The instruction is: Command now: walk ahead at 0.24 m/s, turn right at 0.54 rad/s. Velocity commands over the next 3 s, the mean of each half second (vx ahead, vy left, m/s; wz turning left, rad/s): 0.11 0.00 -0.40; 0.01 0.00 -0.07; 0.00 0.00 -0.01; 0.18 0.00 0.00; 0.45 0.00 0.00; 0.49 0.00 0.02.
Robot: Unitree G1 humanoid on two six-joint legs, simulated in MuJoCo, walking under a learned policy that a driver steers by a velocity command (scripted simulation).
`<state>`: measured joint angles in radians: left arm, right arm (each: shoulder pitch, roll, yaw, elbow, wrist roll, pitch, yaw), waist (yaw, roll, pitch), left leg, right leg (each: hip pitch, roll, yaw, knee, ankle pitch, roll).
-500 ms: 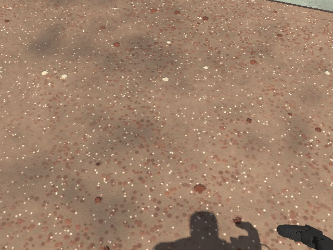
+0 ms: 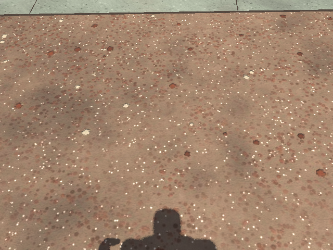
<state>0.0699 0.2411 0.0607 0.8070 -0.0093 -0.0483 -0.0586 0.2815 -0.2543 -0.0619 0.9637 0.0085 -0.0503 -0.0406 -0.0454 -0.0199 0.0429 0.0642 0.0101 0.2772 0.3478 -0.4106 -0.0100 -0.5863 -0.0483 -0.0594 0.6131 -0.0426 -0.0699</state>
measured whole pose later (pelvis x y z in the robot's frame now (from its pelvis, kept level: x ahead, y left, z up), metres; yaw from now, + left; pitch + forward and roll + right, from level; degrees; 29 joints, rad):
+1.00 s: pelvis +0.18 +0.02 +0.01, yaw -13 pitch -1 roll +0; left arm 0.18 0.23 0.05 0.82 0.01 0.01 0.02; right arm 0.16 -0.24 -0.03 0.88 -0.01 -0.02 -0.02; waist -0.01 0.00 0.03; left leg -0.22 0.01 -0.01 0.55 -0.32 -0.01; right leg -0.25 0.05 0.08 0.56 -0.29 -0.01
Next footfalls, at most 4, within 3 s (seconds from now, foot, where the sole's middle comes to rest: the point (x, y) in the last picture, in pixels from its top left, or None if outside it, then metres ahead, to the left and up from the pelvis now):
0.02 right None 0.20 -0.09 -0.76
0.52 left None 0.23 0.14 -0.76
2.36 left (158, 209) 0.62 0.05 -0.76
2.90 right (221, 154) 0.87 -0.25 -0.76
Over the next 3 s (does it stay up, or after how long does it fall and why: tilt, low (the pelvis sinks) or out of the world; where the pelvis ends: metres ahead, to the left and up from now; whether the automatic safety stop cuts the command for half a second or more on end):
stays up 0.77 -0.13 0.00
